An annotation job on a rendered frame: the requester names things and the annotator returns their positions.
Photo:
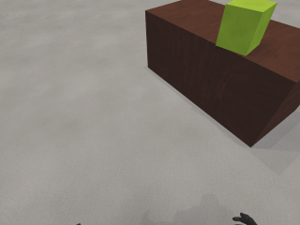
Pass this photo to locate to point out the robot right hand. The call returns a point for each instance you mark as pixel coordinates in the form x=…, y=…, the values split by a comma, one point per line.
x=246, y=219

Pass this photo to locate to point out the carton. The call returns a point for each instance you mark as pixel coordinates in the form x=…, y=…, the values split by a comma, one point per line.
x=243, y=24

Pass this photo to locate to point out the pedestal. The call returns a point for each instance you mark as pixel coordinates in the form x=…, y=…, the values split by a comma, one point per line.
x=248, y=95

